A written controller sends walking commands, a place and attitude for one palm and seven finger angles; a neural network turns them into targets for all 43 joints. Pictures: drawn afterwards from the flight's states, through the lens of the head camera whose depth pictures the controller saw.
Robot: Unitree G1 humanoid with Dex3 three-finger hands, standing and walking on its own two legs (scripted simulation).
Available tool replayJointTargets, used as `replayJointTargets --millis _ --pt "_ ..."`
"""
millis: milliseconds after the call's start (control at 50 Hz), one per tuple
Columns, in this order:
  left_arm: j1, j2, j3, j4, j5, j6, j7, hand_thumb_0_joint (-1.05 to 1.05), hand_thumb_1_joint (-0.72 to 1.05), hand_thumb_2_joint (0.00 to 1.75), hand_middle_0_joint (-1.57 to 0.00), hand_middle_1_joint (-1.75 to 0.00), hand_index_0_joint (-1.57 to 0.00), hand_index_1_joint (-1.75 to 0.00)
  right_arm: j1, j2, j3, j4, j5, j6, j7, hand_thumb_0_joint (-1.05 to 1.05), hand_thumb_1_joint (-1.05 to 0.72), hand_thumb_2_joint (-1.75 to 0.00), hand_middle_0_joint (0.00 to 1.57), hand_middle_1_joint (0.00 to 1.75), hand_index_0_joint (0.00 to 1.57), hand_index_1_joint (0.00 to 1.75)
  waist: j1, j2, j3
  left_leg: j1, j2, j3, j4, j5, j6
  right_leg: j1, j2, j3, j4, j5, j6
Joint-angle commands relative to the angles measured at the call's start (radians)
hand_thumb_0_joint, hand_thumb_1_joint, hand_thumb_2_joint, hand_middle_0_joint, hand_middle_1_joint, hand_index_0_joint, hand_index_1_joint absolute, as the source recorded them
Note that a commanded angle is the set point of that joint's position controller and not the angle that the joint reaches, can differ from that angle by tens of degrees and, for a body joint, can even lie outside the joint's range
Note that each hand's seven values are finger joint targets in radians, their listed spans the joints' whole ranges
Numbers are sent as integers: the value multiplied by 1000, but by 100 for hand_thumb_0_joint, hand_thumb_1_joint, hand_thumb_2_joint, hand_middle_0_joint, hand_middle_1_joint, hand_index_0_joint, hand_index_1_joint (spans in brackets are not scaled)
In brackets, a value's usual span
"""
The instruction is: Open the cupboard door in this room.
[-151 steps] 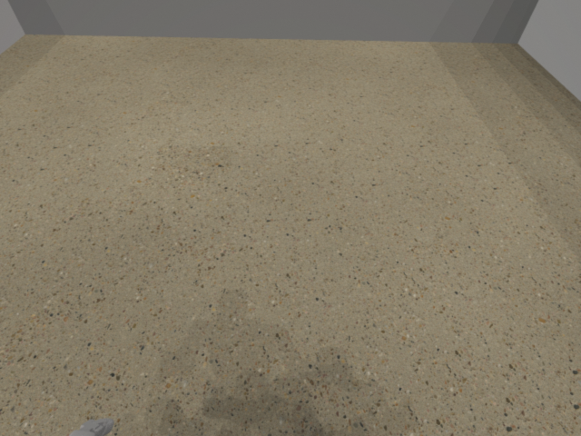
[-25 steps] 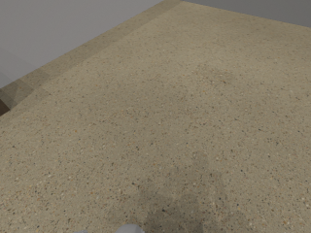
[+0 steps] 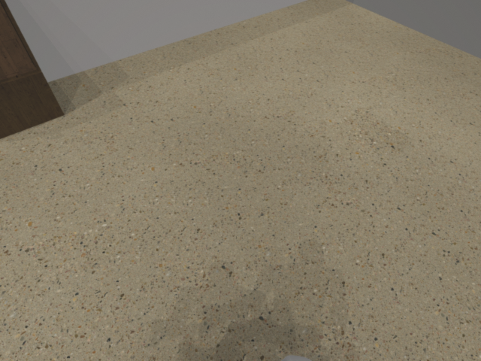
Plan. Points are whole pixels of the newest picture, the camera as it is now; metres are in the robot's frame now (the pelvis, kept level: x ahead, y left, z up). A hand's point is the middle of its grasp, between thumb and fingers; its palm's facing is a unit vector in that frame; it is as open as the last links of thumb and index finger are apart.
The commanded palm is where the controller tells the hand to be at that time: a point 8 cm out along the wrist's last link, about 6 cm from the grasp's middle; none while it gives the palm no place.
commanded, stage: turn or walk to find it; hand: left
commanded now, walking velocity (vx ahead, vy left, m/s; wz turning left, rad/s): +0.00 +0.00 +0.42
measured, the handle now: out of the picture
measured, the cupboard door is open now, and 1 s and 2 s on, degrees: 0 0 0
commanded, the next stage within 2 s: stand and wait in 1.60 s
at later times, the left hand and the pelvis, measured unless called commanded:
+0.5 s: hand out of the picture -0.01 +0.17 -0.17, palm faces +0.25 -0.94 -0.24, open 7.4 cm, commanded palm none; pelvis -0.02 -0.03 +0.00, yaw +14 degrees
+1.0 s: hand out of the picture -0.03 +0.22 -0.16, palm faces +0.43 -0.87 -0.25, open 7.4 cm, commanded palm none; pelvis -0.04 -0.01 +0.00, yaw +25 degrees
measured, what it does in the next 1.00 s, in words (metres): steps on the spot, turning left: right foot, then left foot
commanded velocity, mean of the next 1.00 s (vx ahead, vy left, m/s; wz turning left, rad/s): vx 0.00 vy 0.00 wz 0.42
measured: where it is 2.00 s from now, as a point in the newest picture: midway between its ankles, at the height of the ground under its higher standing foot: outside the picture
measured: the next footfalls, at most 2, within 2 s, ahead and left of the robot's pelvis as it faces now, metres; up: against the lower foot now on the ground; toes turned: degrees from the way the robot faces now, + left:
right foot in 0.18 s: +0.03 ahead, -0.14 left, +0.00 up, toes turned +1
left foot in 0.58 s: -0.03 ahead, +0.11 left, +0.00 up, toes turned +22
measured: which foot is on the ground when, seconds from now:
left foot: down 0.00-0.18, up 0.20-0.56, down 0.58-1.00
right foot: up 0.00-0.16, down 0.18-0.58, up 0.60-1.00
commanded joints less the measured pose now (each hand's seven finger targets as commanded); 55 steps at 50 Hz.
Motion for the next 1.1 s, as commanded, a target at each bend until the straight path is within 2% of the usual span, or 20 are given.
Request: replayJointTargets --millis 0,80,120,160,180,240,440,520,540,560,580,620,700,860,980,1000,1020,1040,1060,1080 --pt "-42 37 6 -101 -2 -28 1 0 90 90 -20 -30 -20 -30 46 -230 -66 -44 -3 -9 -18 0 -90 -90 20 30 20 30 -32 182 -97 128 248 -272 -127 439 148 -26 17 6 -118 -26 -4" --pt "14 35 6 -98 -7 -41 6 0 90 90 -20 -30 -20 -30 17 -231 -73 -59 -4 -1 -11 0 -90 -90 20 30 20 30 -6 185 -115 50 211 -307 -75 452 122 138 59 -10 -360 56 -19" --pt "87 65 13 -83 -4 -54 13 0 90 90 -20 -30 -20 -30 -7 -211 -71 -71 7 0 -5 0 -90 -90 20 30 20 30 37 121 -129 -80 151 -277 6 286 57 328 22 8 -588 238 -28" --pt "96 212 37 -96 19 -67 22 0 90 90 -20 -30 -20 -30 -1 -118 -61 -115 11 3 5 0 -90 -90 20 30 20 30 44 -260 -97 -346 -60 -50 385 -307 -62 396 -384 374 -712 404 -196" --pt "83 189 39 -106 9 -67 24 0 90 90 -20 -30 -20 -30 -26 -167 -74 -106 -1 21 1 0 -90 -90 20 30 20 30 55 -243 -84 -311 -9 -110 540 -326 -54 267 -385 357 -729 347 -239" --pt "-51 108 11 -132 10 -66 19 0 90 90 -20 -30 -20 -30 11 -150 -77 -48 -2 36 20 0 -90 -90 20 30 20 30 -19 -102 5 -315 21 -75 740 -143 -72 175 -230 138 -706 278 -197" --pt "97 164 29 -67 22 -65 18 0 90 90 -20 -30 -20 -30 -95 -115 -46 -66 13 24 19 0 -90 -90 20 30 20 30 58 -161 -72 -189 32 53 338 -221 -92 340 -268 20 -581 670 -225" --pt "63 168 34 -57 14 -54 15 0 90 90 -20 -30 -20 -30 -13 -134 -43 -47 12 9 14 0 -90 -90 20 30 20 30 5 -144 -107 8 23 88 34 -33 -69 271 -240 -53 -460 612 -146" --pt "64 147 30 -62 5 -47 11 0 90 90 -20 -30 -20 -30 27 -175 -52 -38 9 -1 15 0 -90 -90 20 30 20 30 -19 -35 -143 138 71 37 -76 116 -48 187 -206 -98 -346 513 -96" --pt "74 85 23 -88 0 -40 6 0 90 90 -20 -30 -20 -30 61 -276 -73 -44 2 -9 14 0 -90 -90 20 30 20 30 -32 251 -163 269 305 -266 -117 400 43 -45 -79 -151 -143 93 -23" --pt "21 54 4 -122 7 -34 7 0 90 90 -20 -30 -20 -30 111 -325 -84 -34 4 -3 5 0 -90 -90 20 30 20 30 -61 313 -145 222 427 -363 -139 596 153 -115 -31 -84 17 -223 -8" --pt "-47 71 14 -103 5 -19 12 0 90 90 -20 -30 -20 -30 75 -274 -70 -23 1 -7 -17 0 -90 -90 20 30 20 30 -53 282 -92 131 346 -306 -144 488 143 -136 -38 24 148 -118 -18" --pt "12 68 15 -57 4 -27 -5 0 90 90 -20 -30 -20 -30 1 -221 -50 -53 5 -21 -20 0 -90 -90 20 30 20 30 -5 172 -95 124 239 -182 -137 532 112 -95 -28 15 141 33 -1" --pt "-56 51 8 -101 0 -28 3 0 90 90 -20 -30 -20 -30 52 -228 -66 -47 -1 -11 -16 0 -90 -90 20 30 20 30 -37 174 -95 149 247 -282 -130 476 149 -50 7 17 -81 -15 6" --pt "36 51 7 -93 -7 -45 10 0 90 90 -20 -30 -20 -30 -4 -226 -71 -67 0 0 -8 0 -90 -90 20 30 20 30 18 175 -104 -23 187 -320 -62 381 105 217 54 -5 -435 138 -19" --pt "72 68 12 -88 -4 -54 14 0 90 90 -20 -30 -20 -30 -8 -209 -71 -71 6 0 -5 0 -90 -90 20 30 20 30 36 138 -124 -80 151 -297 -5 296 65 318 26 11 -575 235 -24" --pt "96 136 22 -88 9 -67 20 0 90 90 -20 -30 -20 -30 14 -157 -65 -80 16 -2 2 0 -90 -90 20 30 20 30 41 -42 -153 -217 57 -201 150 80 -1 447 -144 177 -674 270 -70" --pt "87 210 35 -100 18 -69 22 0 90 90 -20 -30 -20 -30 13 -111 -57 -110 13 0 4 0 -90 -90 20 30 20 30 42 -258 -110 -348 -67 -58 362 -301 -59 420 -373 380 -710 368 -188" --pt "77 202 39 -111 8 -66 26 0 90 90 -20 -30 -20 -30 -1 -165 -74 -108 2 19 1 0 -90 -90 20 30 20 30 52 -231 -114 -315 -21 -103 536 -337 -57 301 -409 364 -723 339 -245" --pt "19 174 35 -121 9 -62 26 0 90 90 -20 -30 -20 -30 -20 -162 -78 -91 2 31 5 0 -90 -90 20 30 20 30 29 -178 -55 -311 -6 -108 651 -289 -55 214 -350 328 -736 257 -248"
